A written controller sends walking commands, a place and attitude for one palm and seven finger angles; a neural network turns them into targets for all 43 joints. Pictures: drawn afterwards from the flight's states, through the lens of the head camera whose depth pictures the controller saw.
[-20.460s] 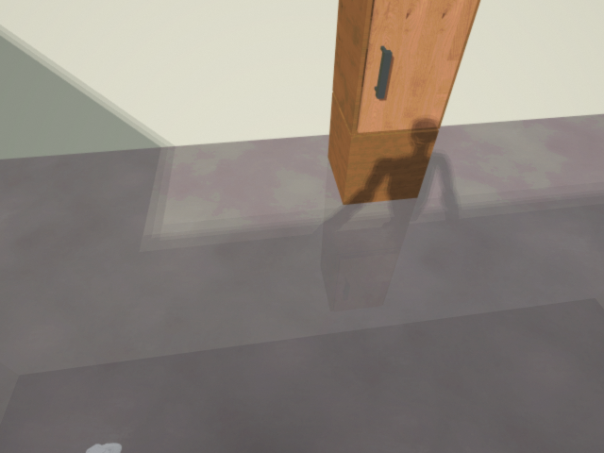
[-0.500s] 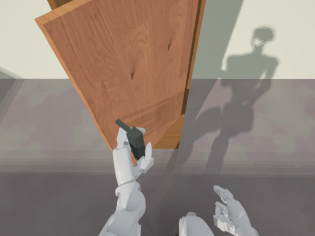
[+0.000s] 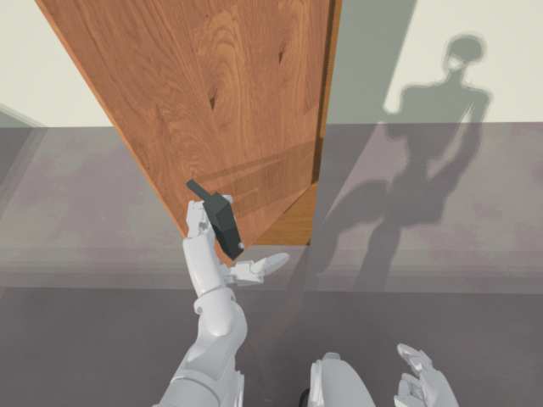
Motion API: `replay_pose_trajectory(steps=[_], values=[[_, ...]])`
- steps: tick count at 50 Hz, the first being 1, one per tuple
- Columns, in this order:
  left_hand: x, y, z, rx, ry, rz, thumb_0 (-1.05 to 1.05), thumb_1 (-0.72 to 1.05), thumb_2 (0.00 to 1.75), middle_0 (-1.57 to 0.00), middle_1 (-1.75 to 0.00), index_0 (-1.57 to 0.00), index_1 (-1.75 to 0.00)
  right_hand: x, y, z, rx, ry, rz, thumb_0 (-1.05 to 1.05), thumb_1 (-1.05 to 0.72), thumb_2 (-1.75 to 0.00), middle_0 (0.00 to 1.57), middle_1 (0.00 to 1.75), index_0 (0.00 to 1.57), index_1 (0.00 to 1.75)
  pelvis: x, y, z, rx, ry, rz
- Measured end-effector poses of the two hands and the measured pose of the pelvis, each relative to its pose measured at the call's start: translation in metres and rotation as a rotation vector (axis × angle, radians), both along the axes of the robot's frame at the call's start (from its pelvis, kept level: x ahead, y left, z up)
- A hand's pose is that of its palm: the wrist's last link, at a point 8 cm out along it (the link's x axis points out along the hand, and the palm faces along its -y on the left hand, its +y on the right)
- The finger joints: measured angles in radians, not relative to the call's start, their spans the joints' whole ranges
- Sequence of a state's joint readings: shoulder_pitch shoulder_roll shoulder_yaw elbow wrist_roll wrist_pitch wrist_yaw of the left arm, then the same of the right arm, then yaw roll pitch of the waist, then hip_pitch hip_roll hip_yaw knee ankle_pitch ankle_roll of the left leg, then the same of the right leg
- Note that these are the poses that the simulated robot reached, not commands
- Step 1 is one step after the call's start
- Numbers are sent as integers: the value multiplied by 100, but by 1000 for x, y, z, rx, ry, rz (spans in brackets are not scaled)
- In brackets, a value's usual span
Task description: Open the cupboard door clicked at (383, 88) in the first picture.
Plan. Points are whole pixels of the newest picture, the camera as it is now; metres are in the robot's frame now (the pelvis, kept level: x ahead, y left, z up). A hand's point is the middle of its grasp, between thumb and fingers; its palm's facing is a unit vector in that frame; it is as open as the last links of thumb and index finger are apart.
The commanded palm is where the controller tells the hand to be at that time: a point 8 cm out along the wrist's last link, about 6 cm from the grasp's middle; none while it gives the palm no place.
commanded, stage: open thumb and fingers to let go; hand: left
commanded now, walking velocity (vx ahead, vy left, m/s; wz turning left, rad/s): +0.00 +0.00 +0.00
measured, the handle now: (215, 221) +0.39 +0.09 +0.02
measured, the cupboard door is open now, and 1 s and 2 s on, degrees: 49 51 51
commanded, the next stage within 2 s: slide the hand sideways off the handle in 0.32 s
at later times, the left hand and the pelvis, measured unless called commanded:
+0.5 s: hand (236, 250) +0.34 +0.06 +0.02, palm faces +0.18 -0.98 -0.06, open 15.7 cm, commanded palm +0.31 +0.09 +0.02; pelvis -0.01 +0.03 +0.00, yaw -1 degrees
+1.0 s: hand (229, 287) +0.28 +0.06 +0.02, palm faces -0.13 -0.99 +0.00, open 16.4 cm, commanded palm +0.26 +0.12 +0.02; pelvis +0.00 +0.05 -0.01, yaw -2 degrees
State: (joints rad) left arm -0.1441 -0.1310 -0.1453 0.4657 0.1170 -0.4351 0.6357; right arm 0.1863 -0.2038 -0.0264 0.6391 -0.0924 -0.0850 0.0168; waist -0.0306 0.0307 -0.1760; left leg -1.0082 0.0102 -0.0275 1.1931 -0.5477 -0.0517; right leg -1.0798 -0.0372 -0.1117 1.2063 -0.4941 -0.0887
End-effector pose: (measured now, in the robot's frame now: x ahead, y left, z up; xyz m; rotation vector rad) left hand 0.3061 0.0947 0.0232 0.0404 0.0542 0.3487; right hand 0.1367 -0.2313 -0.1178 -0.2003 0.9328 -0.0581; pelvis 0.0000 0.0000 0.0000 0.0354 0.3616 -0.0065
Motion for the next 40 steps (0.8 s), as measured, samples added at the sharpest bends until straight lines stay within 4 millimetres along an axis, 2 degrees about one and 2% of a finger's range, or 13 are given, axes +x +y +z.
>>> replay_pose_trajectory(steps=[7, 19, 23, 29, 31, 36, 40], values=[[1, 6, 1, -6, -5, 1, 0, -43, 33, -28, -105, -28, -106, -1, 14, 3, 7, -17, 5, 1, -91, -90, 20, 30, 20, 30, -2, 9, 0, -9, -4, -8], [2, 4, -1, 6, -15, -57, -1, -50, 30, -23, -56, -23, -57, 9, 39, 6, 16, -43, 43, 1, -90, -90, 20, 30, 20, 30, -4, 25, -2, -28, -6, -10], [2, 8, -1, 7, -16, -68, -1, -50, 30, -28, -49, -26, -53, 11, 44, 5, 16, -39, 56, 1, -90, -90, 20, 30, 20, 30, -6, 28, -2, -28, -9, -8], [-2, 22, -3, 48, -57, -444, -1, -50, 30, -23, -39, -15, -42, 6, 42, 4, 11, -44, 36, 1, -90, -90, 20, 30, 20, 30, -8, 34, -8, -36, -20, 10], [-2, 23, -4, 16, -49, -512, -1, -50, 30, -21, -36, -14, -39, 3, 41, 3, 9, -43, 21, 1, -90, -90, 20, 30, 20, 30, -10, 37, -9, -39, -25, 8], [-4, 21, -4, -85, -25, -485, -1, -50, 30, -17, -32, -14, -34, -3, 41, 7, 9, -40, 0, 1, -90, -90, 20, 30, 20, 30, -9, 45, -8, -36, -19, -7], [-14, 19, 0, -80, -44, -460, -1, -50, 30, -14, -31, -14, -32, -2, 44, 10, 17, -46, -1, 1, -90, -90, 20, 30, 20, 30, -5, 48, -8, -32, -12, -18]])
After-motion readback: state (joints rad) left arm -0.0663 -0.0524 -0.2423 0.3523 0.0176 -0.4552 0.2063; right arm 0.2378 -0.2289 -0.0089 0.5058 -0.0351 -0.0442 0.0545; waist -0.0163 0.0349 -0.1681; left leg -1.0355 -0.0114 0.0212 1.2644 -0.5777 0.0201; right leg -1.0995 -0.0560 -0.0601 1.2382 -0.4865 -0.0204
